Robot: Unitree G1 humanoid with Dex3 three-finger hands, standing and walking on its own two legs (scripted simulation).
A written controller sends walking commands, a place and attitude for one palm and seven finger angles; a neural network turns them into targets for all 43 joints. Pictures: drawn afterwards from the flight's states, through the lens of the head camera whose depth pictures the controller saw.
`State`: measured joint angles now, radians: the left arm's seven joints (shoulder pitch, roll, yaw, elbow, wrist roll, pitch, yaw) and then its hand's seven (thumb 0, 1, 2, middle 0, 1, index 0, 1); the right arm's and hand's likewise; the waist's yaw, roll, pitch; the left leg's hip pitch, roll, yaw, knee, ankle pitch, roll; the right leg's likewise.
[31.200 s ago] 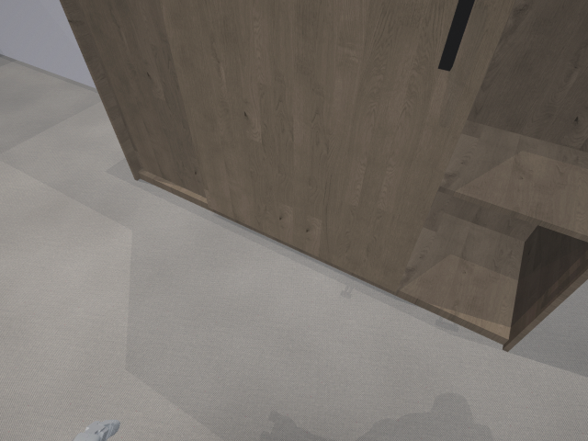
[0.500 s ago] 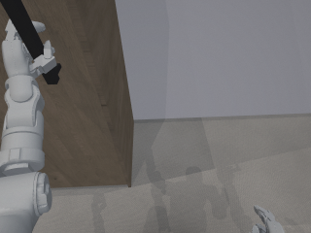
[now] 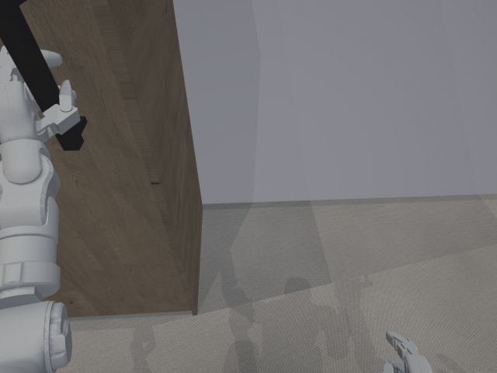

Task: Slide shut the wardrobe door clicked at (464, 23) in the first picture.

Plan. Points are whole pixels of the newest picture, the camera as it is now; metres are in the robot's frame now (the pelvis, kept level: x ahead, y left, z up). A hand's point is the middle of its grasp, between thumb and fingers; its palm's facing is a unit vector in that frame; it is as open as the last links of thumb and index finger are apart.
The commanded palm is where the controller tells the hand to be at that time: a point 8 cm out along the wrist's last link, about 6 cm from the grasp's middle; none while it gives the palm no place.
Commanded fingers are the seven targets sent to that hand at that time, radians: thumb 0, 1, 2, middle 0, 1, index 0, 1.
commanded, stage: stop walking and hold the door there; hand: left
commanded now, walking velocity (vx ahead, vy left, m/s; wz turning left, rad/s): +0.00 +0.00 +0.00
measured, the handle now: (49, 76) +0.44 +0.31 +0.27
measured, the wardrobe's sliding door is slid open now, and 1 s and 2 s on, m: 0.00 0.00 0.00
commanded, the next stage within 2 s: none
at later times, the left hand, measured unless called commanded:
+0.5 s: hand (63, 110) +0.40 +0.28 +0.23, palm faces +0.33 -0.93 -0.18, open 6.3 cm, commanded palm +0.36 +0.34 +0.22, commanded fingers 0.00 0.90 0.90 -0.45 -1.40 -0.45 -1.40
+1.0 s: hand (62, 110) +0.39 +0.28 +0.24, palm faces +0.20 -0.97 -0.09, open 6.3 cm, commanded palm +0.36 +0.32 +0.22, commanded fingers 0.00 0.90 0.90 -0.45 -1.40 -0.45 -1.40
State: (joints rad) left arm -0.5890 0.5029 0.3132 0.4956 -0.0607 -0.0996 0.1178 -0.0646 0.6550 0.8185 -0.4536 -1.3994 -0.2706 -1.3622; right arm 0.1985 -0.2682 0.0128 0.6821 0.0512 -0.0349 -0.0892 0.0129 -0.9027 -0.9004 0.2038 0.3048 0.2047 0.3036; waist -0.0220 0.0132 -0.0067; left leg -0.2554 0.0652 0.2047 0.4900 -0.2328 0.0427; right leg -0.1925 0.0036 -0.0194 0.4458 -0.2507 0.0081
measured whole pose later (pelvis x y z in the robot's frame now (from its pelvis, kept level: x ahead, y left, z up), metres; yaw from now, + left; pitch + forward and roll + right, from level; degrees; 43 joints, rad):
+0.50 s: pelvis -0.01 +0.06 -0.01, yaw +1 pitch +0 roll +0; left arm -0.62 0.46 0.25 0.36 -0.05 -0.13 0.10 -0.11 0.61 0.79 -0.45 -1.40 -0.31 -1.38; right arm 0.15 -0.29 -0.01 0.68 0.05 0.04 -0.09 0.01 -0.90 -0.90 0.20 0.30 0.20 0.30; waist -0.04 0.00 0.07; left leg -0.29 -0.05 0.15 0.53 -0.24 0.12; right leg -0.27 -0.10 -0.01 0.59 -0.28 0.07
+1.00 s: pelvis -0.07 +0.11 -0.01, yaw -3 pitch -1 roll -4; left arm -0.83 0.40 0.20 0.47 -0.07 -0.05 0.12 0.02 0.69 0.75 -0.45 -1.40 -0.27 -1.39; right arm 0.15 -0.24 0.04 0.70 0.02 -0.05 -0.07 0.01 -0.90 -0.90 0.21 0.31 0.21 0.30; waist -0.03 0.04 0.14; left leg -0.34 -0.03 0.21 0.48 -0.15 0.13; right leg -0.22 0.05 -0.05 0.53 -0.33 -0.01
